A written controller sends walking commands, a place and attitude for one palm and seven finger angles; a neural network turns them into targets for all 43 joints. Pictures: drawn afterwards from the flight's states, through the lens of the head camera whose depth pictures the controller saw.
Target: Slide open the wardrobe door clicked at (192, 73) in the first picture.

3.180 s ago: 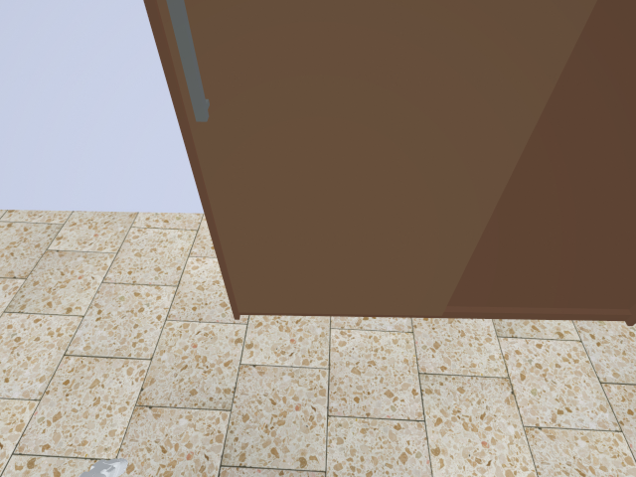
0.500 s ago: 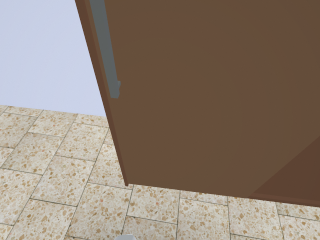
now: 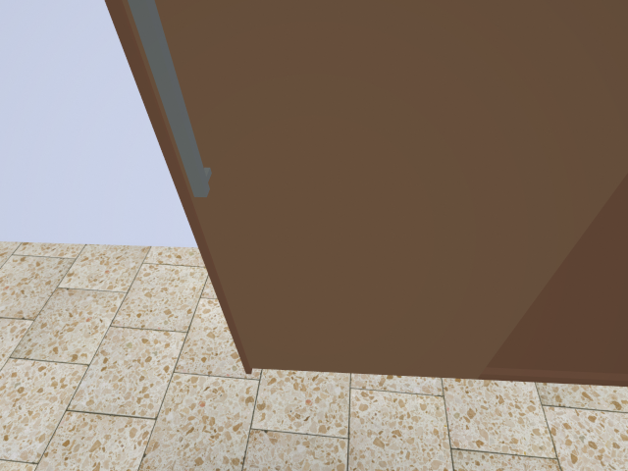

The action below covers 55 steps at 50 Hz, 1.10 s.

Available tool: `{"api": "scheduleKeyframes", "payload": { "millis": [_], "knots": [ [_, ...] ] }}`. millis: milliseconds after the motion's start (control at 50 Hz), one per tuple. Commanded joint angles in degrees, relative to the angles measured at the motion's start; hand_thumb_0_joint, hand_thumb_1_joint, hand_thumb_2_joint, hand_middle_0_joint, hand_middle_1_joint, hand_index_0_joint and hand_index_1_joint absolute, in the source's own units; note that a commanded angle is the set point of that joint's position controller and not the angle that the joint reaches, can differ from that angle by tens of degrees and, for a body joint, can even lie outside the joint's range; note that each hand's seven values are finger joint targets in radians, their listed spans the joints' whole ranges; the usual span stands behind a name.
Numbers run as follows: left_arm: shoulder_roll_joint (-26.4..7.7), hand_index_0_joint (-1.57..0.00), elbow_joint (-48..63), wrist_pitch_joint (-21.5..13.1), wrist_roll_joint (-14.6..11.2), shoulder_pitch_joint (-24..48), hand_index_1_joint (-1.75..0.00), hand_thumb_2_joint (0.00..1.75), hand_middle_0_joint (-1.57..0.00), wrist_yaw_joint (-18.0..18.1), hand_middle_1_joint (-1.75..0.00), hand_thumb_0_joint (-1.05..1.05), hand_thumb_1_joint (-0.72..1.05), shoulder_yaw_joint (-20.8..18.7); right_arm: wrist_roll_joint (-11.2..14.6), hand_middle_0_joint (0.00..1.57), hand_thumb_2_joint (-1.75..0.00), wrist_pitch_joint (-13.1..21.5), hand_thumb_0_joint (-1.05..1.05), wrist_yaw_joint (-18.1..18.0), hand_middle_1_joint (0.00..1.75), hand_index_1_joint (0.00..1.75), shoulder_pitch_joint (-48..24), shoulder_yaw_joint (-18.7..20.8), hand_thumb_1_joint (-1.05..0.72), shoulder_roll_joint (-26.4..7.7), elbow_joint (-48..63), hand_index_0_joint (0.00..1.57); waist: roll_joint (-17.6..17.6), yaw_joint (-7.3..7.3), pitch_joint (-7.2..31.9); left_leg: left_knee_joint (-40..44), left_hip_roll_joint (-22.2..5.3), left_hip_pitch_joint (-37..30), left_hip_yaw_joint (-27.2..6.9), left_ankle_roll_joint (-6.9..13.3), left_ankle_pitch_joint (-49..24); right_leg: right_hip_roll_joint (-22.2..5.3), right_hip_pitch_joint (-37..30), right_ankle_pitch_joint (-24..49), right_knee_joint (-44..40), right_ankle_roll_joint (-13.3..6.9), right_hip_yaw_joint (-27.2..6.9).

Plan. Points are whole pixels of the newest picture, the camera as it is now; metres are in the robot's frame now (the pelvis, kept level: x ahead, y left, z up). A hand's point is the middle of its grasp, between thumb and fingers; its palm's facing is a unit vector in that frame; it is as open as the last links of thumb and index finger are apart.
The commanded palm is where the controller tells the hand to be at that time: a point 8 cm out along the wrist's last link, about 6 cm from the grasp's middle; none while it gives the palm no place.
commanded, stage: come to a stop and stand still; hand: left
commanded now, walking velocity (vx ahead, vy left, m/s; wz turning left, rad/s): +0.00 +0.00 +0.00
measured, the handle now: (178, 95) +0.53 +0.22 +0.23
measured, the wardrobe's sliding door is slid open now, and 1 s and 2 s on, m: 0.00 0.00 0.00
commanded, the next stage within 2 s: look again from close up in 0.86 s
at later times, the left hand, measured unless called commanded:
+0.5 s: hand out of the picture -0.05 +0.16 -0.18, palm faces +0.05 -0.99 -0.15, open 7.4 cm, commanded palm none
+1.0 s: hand out of the picture -0.05 +0.19 -0.18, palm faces +0.03 -0.98 -0.18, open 7.4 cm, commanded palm none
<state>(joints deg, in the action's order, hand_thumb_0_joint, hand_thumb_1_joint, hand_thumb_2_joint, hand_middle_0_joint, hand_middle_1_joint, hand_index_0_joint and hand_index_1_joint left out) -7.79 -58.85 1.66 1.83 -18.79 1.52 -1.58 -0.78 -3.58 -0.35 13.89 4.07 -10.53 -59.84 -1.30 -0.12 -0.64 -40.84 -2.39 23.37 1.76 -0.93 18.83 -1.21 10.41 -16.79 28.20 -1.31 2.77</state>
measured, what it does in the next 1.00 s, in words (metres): steps on the spot: left foot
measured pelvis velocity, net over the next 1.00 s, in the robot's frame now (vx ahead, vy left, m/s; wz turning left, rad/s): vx -0.03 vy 0.02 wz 0.00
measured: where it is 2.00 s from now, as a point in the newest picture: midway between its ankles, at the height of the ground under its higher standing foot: outside the picture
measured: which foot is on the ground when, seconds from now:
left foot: up 0.00-0.08, down 0.10-1.00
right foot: down 0.00-1.00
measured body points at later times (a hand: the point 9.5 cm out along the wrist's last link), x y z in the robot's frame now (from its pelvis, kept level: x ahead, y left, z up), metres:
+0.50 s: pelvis -0.04 +0.00 +0.00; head -0.04 +0.01 +0.45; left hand -0.05 +0.21 -0.16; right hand -0.05 -0.20 -0.16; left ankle +0.00 +0.14 -0.74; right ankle -0.02 -0.10 -0.74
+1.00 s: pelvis -0.03 +0.02 +0.00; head -0.01 +0.02 +0.45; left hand -0.05 +0.24 -0.16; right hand -0.03 -0.20 -0.16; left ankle +0.00 +0.14 -0.74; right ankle -0.02 -0.10 -0.74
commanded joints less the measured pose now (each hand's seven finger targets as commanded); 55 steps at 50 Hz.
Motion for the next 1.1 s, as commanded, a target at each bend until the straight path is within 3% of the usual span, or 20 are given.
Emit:
{"api": "scheduleKeyframes", "payload": {
  "millis": [0, 40, 80, 100, 140, 180, 240, 380, 680, 920, 940, 960, 980, 1000, 1020, 1060, 1080],
  "knots": [
    [-7.5, -0.20, 1.4, -2.4, -0.6, 1.2, -0.30, 0.90, -0.20, 0.5, -0.30, 0.00, 0.90, -1.2, -0.1, 0.20, -0.90, 2.3, 0.00, -0.6, 0.30, 0.30, 1.3, -1.0, -0.90, -0.3, 1.2, 0.20, 8.4, -0.46, -3.9, 2.7, -0.7, -4.1, 0.4, -0.4, 0.2, -10.1, 4.8, 10.6, -11.2, -5.4, -7.4],
    [-7.1, -0.20, -0.3, -2.6, -1.0, -0.5, -0.30, 0.90, -0.20, 0.6, -0.30, 0.00, 0.90, -0.9, 0.0, 0.20, -0.90, 3.0, 0.00, -1.3, 0.30, 0.30, 2.9, -1.6, -0.90, -0.2, -0.1, 0.20, 6.4, -0.31, -2.0, 12.5, -1.2, -9.9, -0.1, -0.6, -5.5, -9.9, 3.5, 15.8, -8.1, -4.5, -8.0],
    [-5.7, -0.20, -1.7, -2.6, -1.6, -1.2, -0.30, 0.90, -0.20, 0.6, -0.30, 0.00, 0.90, -0.4, 0.0, 0.20, -0.90, 4.0, 0.00, -1.9, 0.30, 0.30, 4.9, -2.1, -0.90, -1.7, -2.0, 0.20, 1.6, 0.13, -0.8, 18.0, -4.5, -15.3, -3.6, 0.6, -18.1, -6.0, 4.2, 14.0, -6.8, -1.2, -6.2],
    [-5.4, -0.20, -1.7, -2.4, -1.4, -1.0, -0.30, 0.90, -0.20, 0.6, -0.30, 0.00, 0.90, -0.5, 0.1, 0.20, -0.90, 4.0, 0.00, -2.0, 0.30, 0.30, 5.1, -2.0, -0.90, -2.7, -2.5, 0.20, 1.9, 0.56, -1.3, 18.0, -5.8, -14.4, -3.9, 0.6, -18.1, -5.1, 2.8, 11.9, -7.7, -0.5, -5.8],
    [-5.8, -0.20, -3.3, -2.2, -1.7, -0.7, -0.30, 0.90, -0.20, 0.5, -0.30, 0.00, 0.90, -0.4, 0.1, 0.20, -0.90, 4.4, 0.00, -2.3, 0.30, 0.30, 4.8, -2.5, -0.90, -2.4, -4.1, 0.20, -4.3, 0.80, 0.4, 18.4, -5.5, -13.6, -3.9, 1.0, -20.3, -5.1, -0.9, 13.8, -6.8, 0.2, -4.3],
    [-6.1, -0.20, -4.0, -2.0, -1.7, -0.2, -0.30, 0.90, -0.20, 0.5, -0.30, 0.00, 0.90, -0.3, 0.2, 0.20, -0.90, 4.1, 0.00, -2.2, 0.30, 0.30, 4.6, -2.6, -0.90, -2.1, -4.5, 0.20, -2.3, 0.99, -1.2, 20.4, -4.8, -11.0, -3.8, 0.6, -12.9, -4.8, -1.8, 8.3, -8.9, 0.2, -4.9],
    [-5.9, -0.20, -4.3, -1.7, -1.5, 0.1, -0.30, 0.90, -0.20, 0.4, -0.30, 0.00, 0.90, -0.2, -0.1, 0.20, -0.90, 3.5, 0.00, -2.0, 0.30, 0.30, 5.5, -2.5, -0.90, -1.4, -4.7, 0.20, 0.7, 0.51, -5.2, 21.3, -3.3, -9.6, -3.0, 0.4, -5.2, -5.0, 1.9, -1.2, -12.2, 0.1, -6.2],
    [-5.3, -0.20, -3.9, -1.7, -1.2, -0.7, -0.30, 0.90, -0.20, 0.4, -0.30, 0.00, 0.90, -0.5, -0.4, 0.20, -0.90, 3.3, 0.00, -1.7, 0.30, 0.30, 7.8, -2.3, -0.90, -0.6, -4.5, 0.20, 2.4, -0.07, -6.3, 21.3, -2.5, -8.9, -2.7, 0.8, -1.1, -4.8, 6.0, -8.0, -13.5, 0.1, -6.9],
    [-3.8, -0.20, -4.3, -2.1, -0.8, -3.4, -0.30, 0.90, -0.20, 0.4, -0.30, 0.00, 0.90, -0.3, -0.1, 0.20, -0.90, 4.4, 0.00, -1.8, 0.30, 0.30, 7.5, -2.2, -0.90, -1.6, -3.3, 0.20, 0.1, 0.45, -5.0, 24.8, -3.8, -6.9, -6.2, 1.8, 2.0, -3.8, 4.2, -0.6, -9.6, 0.6, -4.7],
    [-5.4, -0.20, -4.5, -2.6, -0.8, -2.4, -0.30, 0.90, -0.20, 0.4, -0.30, 0.00, 0.90, -0.1, 0.2, 0.20, -0.90, 4.9, 0.00, -1.7, 0.30, 0.30, 5.8, -2.2, -0.90, -3.2, -3.2, 0.20, 0.9, 0.26, -3.4, 23.7, -3.8, -10.4, -5.1, 1.7, -4.7, -4.7, 3.2, 3.4, -9.9, 0.7, -4.8],
    [-6.0, -0.20, -5.8, -3.5, -0.3, -6.5, -0.30, 0.90, -0.20, 2.6, -0.30, 0.00, 0.90, 1.0, 0.5, 0.20, -0.90, 5.3, 0.00, -0.8, 0.30, 0.30, -0.7, -2.5, -0.90, -4.3, 0.7, 0.20, 0.8, 2.81, -3.7, 11.3, -3.8, -8.0, -1.3, 0.1, -7.1, -7.0, 3.4, 10.7, -9.6, 0.3, -6.9],
    [-8.9, -0.20, -2.7, -3.9, -0.7, -2.3, -0.30, 0.90, -0.20, 1.9, -0.30, 0.00, 0.90, 0.8, 0.1, 0.20, -0.90, 4.2, 0.00, -0.2, 0.30, 0.30, 3.1, -2.8, -0.90, -1.6, 2.1, 0.20, 3.0, -1.08, -0.8, 10.9, -0.5, -9.1, -1.3, 0.3, 1.2, -9.0, 7.2, -10.7, -12.5, -1.5, -10.4],
    [-9.3, -0.20, -1.1, -3.9, -0.5, -0.2, -0.30, 0.90, -0.20, 1.6, -0.30, 0.00, 0.90, 0.4, -0.4, 0.20, -0.90, 4.1, 0.00, 0.1, 0.30, 0.30, 6.2, -2.8, -0.90, -2.4, 1.7, 0.20, 3.3, -2.44, -0.4, 10.4, -0.4, -9.7, -1.3, 1.0, 0.3, -8.2, 10.3, -15.3, -10.8, -2.2, -9.4],
    [-8.8, -0.20, -0.2, -4.2, -0.5, 0.8, -0.30, 0.90, -0.20, 1.3, -0.30, 0.00, 0.90, 0.4, -0.7, 0.20, -0.90, 4.7, 0.00, 0.2, 0.30, 0.30, 7.7, -3.0, -0.90, -1.9, 2.0, 0.20, -1.3, -2.68, 1.5, 11.8, -0.9, -11.4, -1.8, 1.2, -3.6, -7.4, 10.2, -9.6, -7.6, -2.4, -6.9],
    [-8.1, -0.20, -0.3, -4.3, -0.7, 0.5, -0.30, 0.90, -0.20, 1.1, -0.30, 0.00, 0.90, 0.7, -0.6, 0.20, -0.90, 5.0, 0.00, 0.1, 0.30, 0.30, 7.0, -3.1, -0.90, -2.2, 2.3, 0.20, -3.6, -2.11, -0.3, 14.4, -1.9, -10.0, -3.4, 1.5, -4.6, -5.6, 10.0, -7.4, -5.8, -1.8, -5.9],
    [-6.9, -0.20, -0.6, -3.9, -0.7, -0.8, -0.30, 0.90, -0.20, 0.9, -0.30, 0.00, 0.90, 1.1, -0.3, 0.20, -0.90, 5.3, 0.00, -0.3, 0.30, 0.30, 5.8, -3.1, -0.90, -3.8, 3.3, 0.20, -3.9, -0.73, -2.7, 18.5, -3.7, -5.5, -6.5, 2.9, -2.5, -3.4, 6.7, -3.3, -3.4, -1.1, -4.2],
    [-6.6, -0.20, -0.6, -3.8, -0.7, -1.2, -0.30, 0.90, -0.20, 0.8, -0.30, 0.00, 0.90, 1.1, -0.2, 0.20, -0.90, 5.4, 0.00, -0.4, 0.30, 0.30, 5.5, -3.1, -0.90, -4.3, 3.8, 0.20, -1.5, -0.40, -3.2, 19.5, -3.9, -4.3, -7.1, 3.3, -2.1, -3.0, 5.1, -1.6, -2.8, -1.0, -3.8]
  ]
}}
